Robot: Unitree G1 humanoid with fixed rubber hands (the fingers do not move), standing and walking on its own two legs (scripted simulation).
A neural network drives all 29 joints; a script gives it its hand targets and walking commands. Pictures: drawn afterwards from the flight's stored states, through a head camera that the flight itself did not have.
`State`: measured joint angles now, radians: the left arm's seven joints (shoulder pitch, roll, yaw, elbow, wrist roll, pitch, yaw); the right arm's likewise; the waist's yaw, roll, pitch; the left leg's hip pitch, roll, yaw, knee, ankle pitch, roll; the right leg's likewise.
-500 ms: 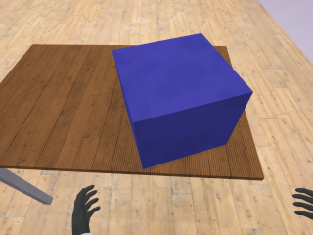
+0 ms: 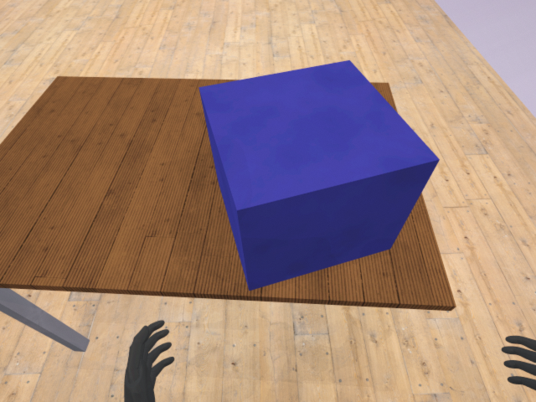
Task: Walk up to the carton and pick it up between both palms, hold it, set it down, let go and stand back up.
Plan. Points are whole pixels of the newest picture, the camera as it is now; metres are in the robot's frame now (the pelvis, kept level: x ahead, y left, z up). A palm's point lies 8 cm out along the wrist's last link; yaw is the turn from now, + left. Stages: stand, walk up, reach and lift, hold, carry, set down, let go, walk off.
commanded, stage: set down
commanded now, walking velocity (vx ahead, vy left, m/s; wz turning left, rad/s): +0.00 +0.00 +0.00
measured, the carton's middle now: (300, 173) +0.53 +0.03 +0.01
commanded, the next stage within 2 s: let go in 1.48 s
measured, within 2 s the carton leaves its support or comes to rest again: neither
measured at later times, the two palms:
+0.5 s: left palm (141, 396) +0.14 +0.22 -0.04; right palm out of the picture +0.19 -0.30 -0.05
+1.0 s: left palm (131, 398) +0.14 +0.24 -0.05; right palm out of the picture +0.17 -0.24 -0.07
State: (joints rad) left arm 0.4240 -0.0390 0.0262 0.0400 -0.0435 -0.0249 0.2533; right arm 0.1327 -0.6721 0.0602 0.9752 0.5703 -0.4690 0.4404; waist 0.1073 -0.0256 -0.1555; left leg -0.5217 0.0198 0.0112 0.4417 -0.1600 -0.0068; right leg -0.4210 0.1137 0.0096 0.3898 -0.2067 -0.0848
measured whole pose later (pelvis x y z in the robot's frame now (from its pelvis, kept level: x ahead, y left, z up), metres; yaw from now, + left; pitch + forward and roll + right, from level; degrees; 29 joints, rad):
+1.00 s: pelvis +0.01 +0.02 +0.00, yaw +1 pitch +7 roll -1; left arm 0.36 0.05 0.03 0.23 -0.04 0.11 0.11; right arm 0.18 -0.38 0.09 0.96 0.26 -0.30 0.19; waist 0.11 -0.05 -0.13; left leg -0.37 -0.02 0.01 0.44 -0.19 0.03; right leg -0.26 0.07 0.01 0.39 -0.25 -0.05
